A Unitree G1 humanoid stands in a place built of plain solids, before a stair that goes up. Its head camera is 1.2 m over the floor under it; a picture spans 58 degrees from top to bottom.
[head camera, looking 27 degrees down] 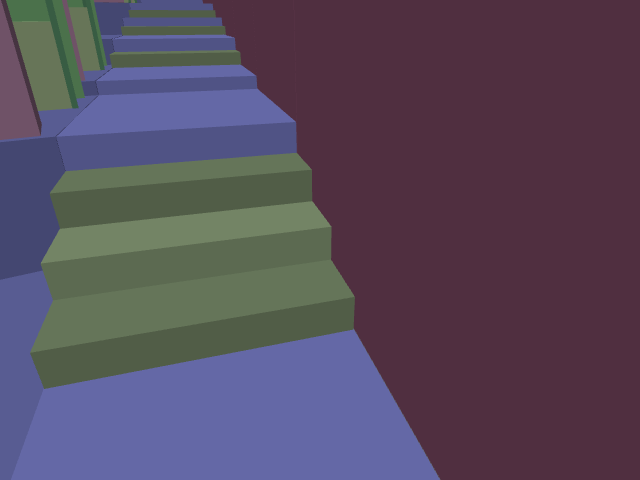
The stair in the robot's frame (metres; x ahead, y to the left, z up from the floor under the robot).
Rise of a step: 0.17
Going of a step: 0.33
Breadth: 1.20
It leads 16 degrees to the left of straight ahead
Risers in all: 4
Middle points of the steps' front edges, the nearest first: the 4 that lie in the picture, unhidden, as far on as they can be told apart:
1.33 0.43 0.17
1.64 0.52 0.35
1.96 0.62 0.52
2.28 0.71 0.69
